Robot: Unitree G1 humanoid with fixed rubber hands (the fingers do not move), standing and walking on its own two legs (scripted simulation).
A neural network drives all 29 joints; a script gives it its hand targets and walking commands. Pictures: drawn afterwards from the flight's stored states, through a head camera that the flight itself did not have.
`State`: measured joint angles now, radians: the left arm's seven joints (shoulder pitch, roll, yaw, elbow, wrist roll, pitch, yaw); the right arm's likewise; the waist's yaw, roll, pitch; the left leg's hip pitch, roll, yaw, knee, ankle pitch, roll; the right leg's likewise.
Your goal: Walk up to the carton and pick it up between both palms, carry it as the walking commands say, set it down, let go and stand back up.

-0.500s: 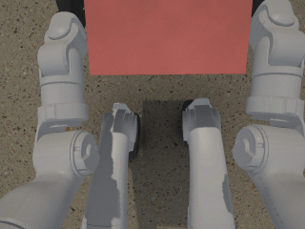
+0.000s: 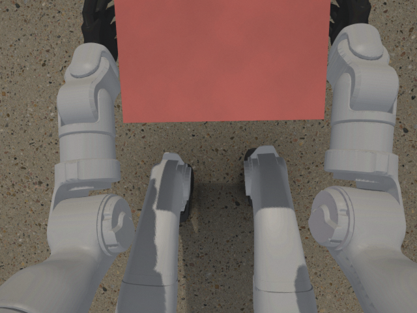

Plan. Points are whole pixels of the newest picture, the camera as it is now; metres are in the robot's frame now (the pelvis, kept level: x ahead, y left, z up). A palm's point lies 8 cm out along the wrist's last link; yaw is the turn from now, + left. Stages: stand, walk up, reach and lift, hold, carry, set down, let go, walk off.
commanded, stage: reach and lift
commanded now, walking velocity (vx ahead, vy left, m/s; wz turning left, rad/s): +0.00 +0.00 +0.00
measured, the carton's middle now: (222, 46) +0.52 -0.02 -0.14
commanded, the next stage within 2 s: none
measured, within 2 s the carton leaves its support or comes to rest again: neither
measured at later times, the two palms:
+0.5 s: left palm (61, 33) +0.49 +0.16 +0.01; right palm (381, 10) +0.49 -0.19 +0.01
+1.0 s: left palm out of the picture +0.47 +0.16 +0.13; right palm out of the picture +0.47 -0.18 +0.12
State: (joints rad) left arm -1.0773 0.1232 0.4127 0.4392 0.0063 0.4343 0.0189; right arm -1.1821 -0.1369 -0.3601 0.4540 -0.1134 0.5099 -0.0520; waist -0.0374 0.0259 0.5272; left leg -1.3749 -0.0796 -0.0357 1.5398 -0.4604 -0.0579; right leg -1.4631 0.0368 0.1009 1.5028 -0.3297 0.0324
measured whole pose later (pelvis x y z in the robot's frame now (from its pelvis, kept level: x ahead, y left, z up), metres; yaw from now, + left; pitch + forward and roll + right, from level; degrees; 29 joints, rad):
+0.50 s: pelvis +0.01 +0.00 +0.06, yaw -1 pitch +14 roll +3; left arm -0.92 0.08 0.41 0.45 0.03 0.43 0.00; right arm -1.02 -0.07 -0.37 0.45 -0.15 0.50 -0.04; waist -0.02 0.03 0.43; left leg -1.13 -0.07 -0.05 1.30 -0.41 -0.05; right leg -1.22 0.03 0.10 1.26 -0.29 0.03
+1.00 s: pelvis +0.11 +0.00 +0.15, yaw -2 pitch +20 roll +2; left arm -0.50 -0.05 0.43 0.55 0.22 0.40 -0.10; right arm -0.54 0.10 -0.40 0.50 -0.31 0.45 0.02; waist 0.01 0.04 -0.11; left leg -0.85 -0.04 -0.06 0.86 -0.36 -0.03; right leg -0.94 0.03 0.09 0.85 -0.26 0.01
